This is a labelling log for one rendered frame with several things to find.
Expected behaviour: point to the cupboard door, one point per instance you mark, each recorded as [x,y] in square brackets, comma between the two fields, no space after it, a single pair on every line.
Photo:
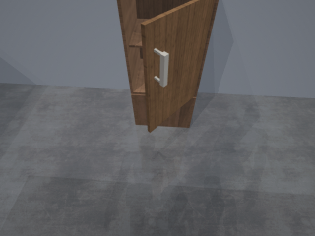
[181,32]

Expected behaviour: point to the handle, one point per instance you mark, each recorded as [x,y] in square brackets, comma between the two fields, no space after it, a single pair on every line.
[163,67]

